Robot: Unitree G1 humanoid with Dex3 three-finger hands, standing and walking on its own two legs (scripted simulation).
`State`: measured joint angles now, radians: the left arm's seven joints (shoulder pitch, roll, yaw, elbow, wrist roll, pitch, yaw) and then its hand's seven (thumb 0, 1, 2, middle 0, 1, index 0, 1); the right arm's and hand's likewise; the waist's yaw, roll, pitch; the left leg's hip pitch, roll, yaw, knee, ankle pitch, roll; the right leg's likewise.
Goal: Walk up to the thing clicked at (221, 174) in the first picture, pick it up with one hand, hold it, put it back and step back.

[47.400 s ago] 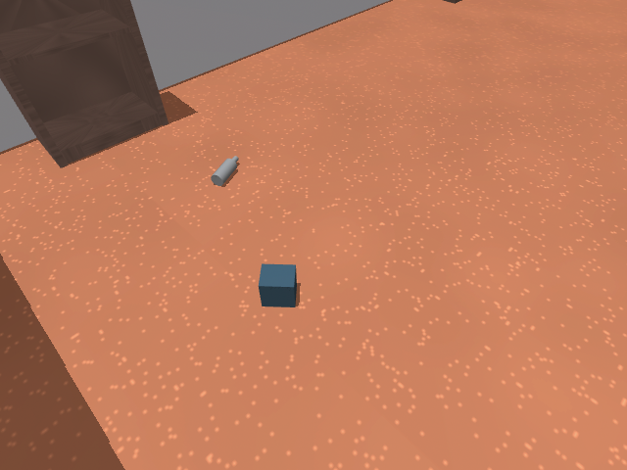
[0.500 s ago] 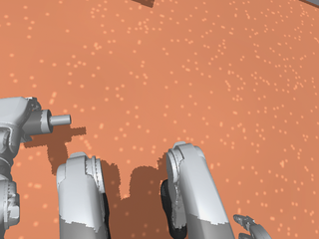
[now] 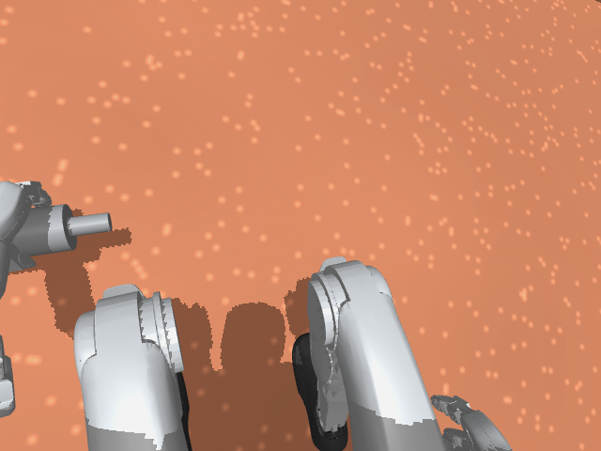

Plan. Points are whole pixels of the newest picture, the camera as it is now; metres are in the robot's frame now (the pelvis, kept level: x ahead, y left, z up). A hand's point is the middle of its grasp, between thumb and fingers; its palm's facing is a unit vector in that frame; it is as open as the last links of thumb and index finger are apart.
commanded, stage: rest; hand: left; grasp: from above
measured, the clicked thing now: (33, 231) +0.41 +0.31 -0.22
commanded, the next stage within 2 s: open in 0.92 s
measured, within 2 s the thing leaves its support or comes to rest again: rests again in 1.44 s
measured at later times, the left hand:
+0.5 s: hand (29, 237) +0.41 +0.32 -0.24, palm faces -0.45 -0.14 -0.88, open 9.4 cm
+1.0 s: hand (35, 239) +0.41 +0.32 -0.26, palm faces -0.45 -0.14 -0.88, open 9.4 cm
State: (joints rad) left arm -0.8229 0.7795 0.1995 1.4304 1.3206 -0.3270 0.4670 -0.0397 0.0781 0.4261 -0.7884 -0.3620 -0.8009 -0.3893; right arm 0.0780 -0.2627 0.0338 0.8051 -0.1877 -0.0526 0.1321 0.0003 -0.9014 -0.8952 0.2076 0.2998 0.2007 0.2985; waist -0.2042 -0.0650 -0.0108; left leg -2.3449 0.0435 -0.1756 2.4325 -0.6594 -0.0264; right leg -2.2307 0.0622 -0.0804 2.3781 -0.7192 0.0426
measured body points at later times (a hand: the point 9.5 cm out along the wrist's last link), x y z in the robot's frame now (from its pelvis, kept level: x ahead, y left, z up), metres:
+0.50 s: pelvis +0.00 +0.00 -0.03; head +0.25 +0.09 +0.34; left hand +0.43 +0.33 -0.19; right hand +0.08 -0.28 -0.12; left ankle +0.08 +0.14 -0.29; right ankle +0.09 -0.12 -0.29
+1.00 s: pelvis +0.00 +0.00 -0.04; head +0.25 +0.11 +0.33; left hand +0.43 +0.33 -0.21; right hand +0.08 -0.27 -0.12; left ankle +0.08 +0.14 -0.29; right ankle +0.09 -0.12 -0.29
